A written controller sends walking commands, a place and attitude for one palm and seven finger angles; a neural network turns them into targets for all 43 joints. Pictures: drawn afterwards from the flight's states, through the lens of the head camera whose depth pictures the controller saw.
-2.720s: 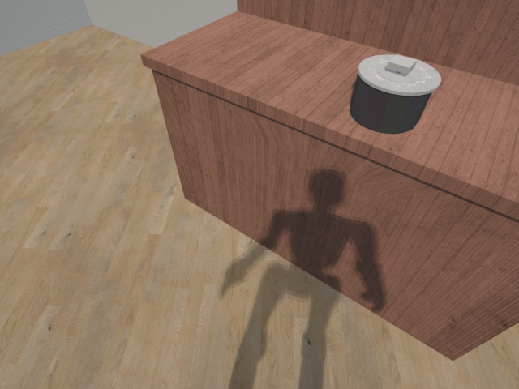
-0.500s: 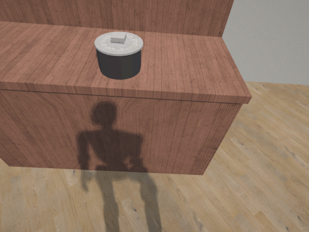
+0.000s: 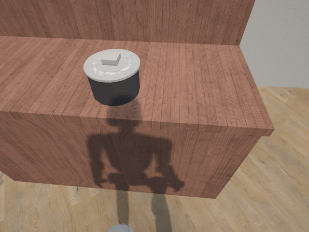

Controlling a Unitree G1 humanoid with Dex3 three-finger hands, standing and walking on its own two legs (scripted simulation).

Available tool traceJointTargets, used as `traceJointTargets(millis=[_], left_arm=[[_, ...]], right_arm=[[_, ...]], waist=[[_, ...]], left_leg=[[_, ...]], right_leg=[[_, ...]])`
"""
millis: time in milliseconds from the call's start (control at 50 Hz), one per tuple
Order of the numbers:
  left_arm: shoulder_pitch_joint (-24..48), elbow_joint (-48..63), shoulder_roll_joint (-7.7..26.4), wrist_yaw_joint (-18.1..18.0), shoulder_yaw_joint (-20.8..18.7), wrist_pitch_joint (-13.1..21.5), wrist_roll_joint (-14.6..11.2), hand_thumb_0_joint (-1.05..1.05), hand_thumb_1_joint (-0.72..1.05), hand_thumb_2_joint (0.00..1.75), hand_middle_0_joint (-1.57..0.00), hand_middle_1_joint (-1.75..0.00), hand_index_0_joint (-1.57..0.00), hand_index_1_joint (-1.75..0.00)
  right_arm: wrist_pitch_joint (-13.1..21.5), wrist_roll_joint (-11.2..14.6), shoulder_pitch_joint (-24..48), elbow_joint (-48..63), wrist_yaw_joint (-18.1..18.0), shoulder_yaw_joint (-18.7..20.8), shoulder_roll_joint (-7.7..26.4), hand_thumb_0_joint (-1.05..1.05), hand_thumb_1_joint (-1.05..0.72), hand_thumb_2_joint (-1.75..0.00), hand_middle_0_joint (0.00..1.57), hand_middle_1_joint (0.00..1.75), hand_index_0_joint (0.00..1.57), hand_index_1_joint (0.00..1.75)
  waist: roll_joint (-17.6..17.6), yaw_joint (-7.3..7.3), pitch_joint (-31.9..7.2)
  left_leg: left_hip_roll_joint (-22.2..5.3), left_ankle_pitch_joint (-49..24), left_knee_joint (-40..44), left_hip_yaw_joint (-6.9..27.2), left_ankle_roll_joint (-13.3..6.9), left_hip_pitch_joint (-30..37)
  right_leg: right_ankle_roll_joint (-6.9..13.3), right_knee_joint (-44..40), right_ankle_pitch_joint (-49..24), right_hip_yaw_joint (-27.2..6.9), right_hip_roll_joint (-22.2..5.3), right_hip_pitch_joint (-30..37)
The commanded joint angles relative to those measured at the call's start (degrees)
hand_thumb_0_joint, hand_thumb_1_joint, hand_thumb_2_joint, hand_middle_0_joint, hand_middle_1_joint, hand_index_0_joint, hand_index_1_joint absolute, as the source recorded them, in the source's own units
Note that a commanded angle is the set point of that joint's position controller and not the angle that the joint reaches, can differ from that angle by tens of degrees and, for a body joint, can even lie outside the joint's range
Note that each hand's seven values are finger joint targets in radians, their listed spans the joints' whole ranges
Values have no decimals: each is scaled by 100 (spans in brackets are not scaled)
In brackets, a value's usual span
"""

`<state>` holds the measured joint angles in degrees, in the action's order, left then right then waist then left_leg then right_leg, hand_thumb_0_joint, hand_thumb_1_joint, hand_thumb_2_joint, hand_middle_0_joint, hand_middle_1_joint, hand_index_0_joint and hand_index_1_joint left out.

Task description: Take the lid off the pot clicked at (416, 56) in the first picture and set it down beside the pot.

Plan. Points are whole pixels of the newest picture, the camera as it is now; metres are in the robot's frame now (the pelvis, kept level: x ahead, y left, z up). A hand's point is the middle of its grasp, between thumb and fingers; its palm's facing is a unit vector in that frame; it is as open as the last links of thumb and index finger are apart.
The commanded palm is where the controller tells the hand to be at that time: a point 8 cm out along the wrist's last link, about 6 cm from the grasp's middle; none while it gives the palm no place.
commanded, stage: take the last steps up to it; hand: left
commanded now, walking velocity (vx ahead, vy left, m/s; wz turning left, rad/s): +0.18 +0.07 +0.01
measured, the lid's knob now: (111, 57) +0.61 +0.18 +0.14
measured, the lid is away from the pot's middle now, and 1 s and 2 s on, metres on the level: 0.00 0.00 0.00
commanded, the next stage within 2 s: come to a stop and stand still in 0.08 s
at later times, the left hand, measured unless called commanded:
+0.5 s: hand out of the picture +0.12 +0.24 -0.19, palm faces +0.03 -0.98 -0.20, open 7.4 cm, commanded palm none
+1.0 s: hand (106, 231) +0.16 +0.16 -0.17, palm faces -0.01 -0.98 -0.21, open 7.2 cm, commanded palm none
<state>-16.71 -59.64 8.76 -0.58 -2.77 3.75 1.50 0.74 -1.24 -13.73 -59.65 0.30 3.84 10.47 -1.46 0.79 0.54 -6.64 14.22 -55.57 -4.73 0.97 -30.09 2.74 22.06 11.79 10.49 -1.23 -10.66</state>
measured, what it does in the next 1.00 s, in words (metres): steps on the spot: left foot, then right foot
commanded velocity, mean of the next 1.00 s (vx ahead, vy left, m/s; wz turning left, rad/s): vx -0.05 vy -0.04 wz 0.00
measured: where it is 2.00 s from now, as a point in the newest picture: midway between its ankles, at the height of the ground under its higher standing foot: outside the picture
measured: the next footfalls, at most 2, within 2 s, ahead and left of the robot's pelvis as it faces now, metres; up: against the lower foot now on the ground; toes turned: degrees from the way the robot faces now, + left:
left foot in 0.20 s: +0.14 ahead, +0.13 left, +0.00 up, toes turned +0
right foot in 0.66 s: +0.13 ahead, -0.11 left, +0.00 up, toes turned -3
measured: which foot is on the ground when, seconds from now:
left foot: up 0.00-0.18, down 0.20-1.00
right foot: down 0.00-0.20, up 0.22-0.64, down 0.66-1.00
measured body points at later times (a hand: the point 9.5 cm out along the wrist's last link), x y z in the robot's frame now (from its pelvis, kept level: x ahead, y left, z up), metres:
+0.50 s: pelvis +0.10 +0.05 +0.00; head +0.14 +0.07 +0.44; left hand +0.12 +0.29 -0.17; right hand +0.19 -0.18 -0.14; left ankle +0.14 +0.14 -0.74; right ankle +0.09 -0.09 -0.69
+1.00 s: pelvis +0.10 -0.02 +0.00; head +0.11 -0.03 +0.45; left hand +0.16 +0.21 -0.15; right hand +0.07 -0.24 -0.17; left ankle +0.10 +0.13 -0.74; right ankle +0.09 -0.11 -0.74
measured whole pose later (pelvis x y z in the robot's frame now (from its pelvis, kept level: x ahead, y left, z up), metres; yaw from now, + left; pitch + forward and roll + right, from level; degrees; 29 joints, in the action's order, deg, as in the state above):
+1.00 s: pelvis +0.10 -0.02 +0.00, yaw -1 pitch -1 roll +0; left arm -9.8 -62.0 9.9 -1.4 -0.8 -0.1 0.2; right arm -1.4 -0.7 -16.2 -66.7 -1.3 0.7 8.0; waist -0.3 1.5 2.5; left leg -3.3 12.3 -23.8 -0.2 3.2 -10.6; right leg 2.8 25.3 14.0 3.0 1.6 -10.5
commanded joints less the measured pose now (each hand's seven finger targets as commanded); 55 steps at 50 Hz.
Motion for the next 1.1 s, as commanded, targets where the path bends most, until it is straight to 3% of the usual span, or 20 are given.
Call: traceJointTargets(millis=[0, 60, 100, 140, 160, 180, 200, 220, 260, 300, 420, 540, 600, 640, 680, 760, 820, 880, 960, 1080], left_arm=[[-541, 22, 800, -27, -101, 103, -12, 0, 90, 90, -20, -30, -20, -30], [-693, -84, 923, -37, -112, 69, -3, 0, 90, 90, -20, -30, -20, -30], [-627, -106, 943, -57, -144, 20, -3, 0, 90, 90, -20, -30, -20, -30], [-553, -136, 859, -62, -133, -45, -21, 0, 90, 90, -20, -30, -20, -30], [-585, -74, 742, -30, -95, -79, -38, 0, 90, 90, -20, -30, -20, -30], [-761, 14, 363, -33, -34, -121, -90, 0, 90, 90, -20, -30, -20, -30], [-708, 45, 375, -98, 19, -150, -53, 0, 90, 90, -20, -30, -20, -30], [-641, -70, 321, -147, 28, -213, -77, 0, 90, 90, -20, -30, -20, -30], [-717, -255, 348, -143, 60, -292, -108, 0, 90, 90, -20, -30, -20, -30], [-766, -319, 380, -149, 57, -429, -92, 0, 90, 90, -20, -30, -20, -30], [-420, 130, 541, -143, -124, -710, -29, 0, 90, 90, -20, -30, -20, -30], [-118, 399, 467, -123, -75, -622, -37, 0, 90, 90, -20, -30, -20, -30], [-332, 294, 664, -137, -63, -503, -5, 0, 90, 90, -20, -30, -20, -30], [85, 386, 1227, -158, -62, -409, 9, 0, 90, 90, -20, -30, -20, -30], [260, 384, 1265, -158, -56, -336, -17, 0, 90, 90, -20, -30, -20, -30], [558, 244, 981, -154, 52, -298, -112, 0, 90, 90, -20, -30, -20, -30], [520, 134, 771, -145, 97, -326, -138, 0, 90, 90, -20, -30, -20, -30], [357, -58, 828, -135, 70, -338, -143, 0, 90, 90, -20, -30, -20, -30], [272, -167, 803, -128, 73, -307, -146, 0, 90, 90, -20, -30, -20, -30], [186, -253, 736, -133, 72, -280, -142, 0, 90, 90, -20, -30, -20, -30]], right_arm=[[56, -23, 11, 338, 103, -90, 26, 0, -90, -90, 20, 30, 20, 30], [107, -11, 384, 487, 116, -115, 77, 0, -90, -90, 20, 30, 20, 30], [139, -2, 340, 518, 97, -122, 141, 0, -90, -90, 20, 30, 20, 30], [206, -25, -252, 329, 41, -107, 311, 0, -90, -90, 20, 30, 20, 30], [238, -48, -713, 227, -12, -34, 678, 0, -90, -90, 20, 30, 20, 30], [221, -92, -1028, 215, -90, 68, 1244, 0, -90, -90, 20, 30, 20, 30], [142, -36, -1004, 219, -156, 6, 1183, 0, -90, -90, 20, 30, 20, 30], [147, -16, -574, 249, -241, -91, 959, 0, -90, -90, 20, 30, 20, 30], [148, 20, 189, 356, -293, -223, 594, 0, -90, -90, 20, 30, 20, 30], [93, 54, 300, 255, -326, -217, 616, 0, -90, -90, 20, 30, 20, 30], [-103, 30, 260, 322, -378, 15, 755, 0, -90, -90, 20, 30, 20, 30], [-162, -32, 332, 390, -276, 102, 809, 0, -90, -90, 20, 30, 20, 30], [-171, 41, 210, 330, -216, 86, 681, 0, -90, -90, 20, 30, 20, 30], [-207, 98, 60, 393, -157, -26, 146, 0, -90, -90, 20, 30, 20, 30], [-287, 32, 264, 398, -164, -62, 214, 0, -90, -90, 20, 30, 20, 30], [-181, 52, -268, -106, -177, -152, 200, 0, -90, -90, 20, 30, 20, 30], [-113, 32, -206, -257, -200, -235, 375, 0, -90, -90, 20, 30, 20, 30], [-76, 28, -224, -426, -207, -263, 337, 0, -90, -90, 20, 30, 20, 30], [-77, 24, -400, -518, -218, -266, 268, 0, -90, -90, 20, 30, 20, 30], [-75, 23, -578, -581, -232, -272, 243, 0, -90, -90, 20, 30, 20, 30]], waist=[[724, -139, 292], [720, -289, 231], [837, -217, 312], [620, 80, 70], [-9, 229, -187], [-1316, 269, -400], [-1227, 261, -466], [-1074, 118, -435], [-365, -182, -202], [-449, -200, -255], [-540, -98, -252], [-1010, -27, -256], [-239, -181, -278], [1179, 60, -100], [1576, -53, -114], [804, 137, -228], [456, 1, 266], [-169, -96, 206], [215, -96, 194], [210, -46, 245]], left_leg=[[3, -225, 1007, -24, 52, 76], [197, -164, 1604, -124, -11, 452], [270, -110, 2012, -149, -87, 863], [431, -476, 2937, -249, -153, 2059], [25, -1085, 3099, 236, -304, 2987], [-1313, -2321, 3478, 1837, -825, 3602], [-1661, -3000, 3779, 2184, -1153, 3289], [-1590, -3475, 3801, 1914, -1163, 2796], [-1310, -4140, 3740, 1251, -1164, 2181], [-1124, -4610, 3705, 779, -1017, 2223], [-1238, -3988, 3611, 688, -1138, 2185], [-1040, -2449, 3562, 761, -1003, 2033], [-534, -1170, 2928, 538, -530, 1580], [371, 846, 2261, -30, -18, 1073], [431, 1324, 1794, 323, -27, 1212], [389, -160, 2733, 411, 19, 1876], [65, -794, 3409, 764, -40, 1895], [101, -764, 3484, 761, -57, 1841], [150, -553, 3499, 685, -42, 1887], [167, -623, 3446, 651, -27, 1865]], right_leg=[[591, -1121, -1172, -973, -1621, 53], [555, -851, -1620, -981, -1654, 278], [494, -623, -1579, -965, -1632, 234], [263, 274, -1413, -673, -1247, -30], [45, 1259, -683, -414, -854, -633], [-262, 2486, 1554, -26, -178, -1685], [-281, 3293, 2560, -551, -108, -1736], [-299, 3524, 2320, -993, -299, -1531], [-391, 3255, 1889, -1128, -431, -1077], [-492, 3044, 1476, -1099, -373, -937], [-512, 3591, 1356, -1203, -144, -1411], [-379, 2028, 1227, -887, -111, -806], [-370, 113, -217, -901, -168, 154], [259, -402, -1098, -2331, -1520, -121], [659, -657, -923, -2591, -1565, -456], [337, -82, -1379, -1718, -976, -118], [-66, -244, -220, -1537, -524, -339], [-95, -328, -92, -1524, -494, -37], [-56, -526, 59, -1544, -514, 27], [-42, -583, -20, -1540, -540, 17]])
